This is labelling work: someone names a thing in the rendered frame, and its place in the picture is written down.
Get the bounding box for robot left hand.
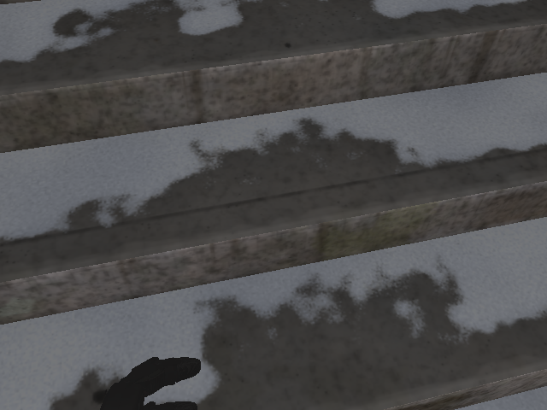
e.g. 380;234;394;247
100;357;201;410

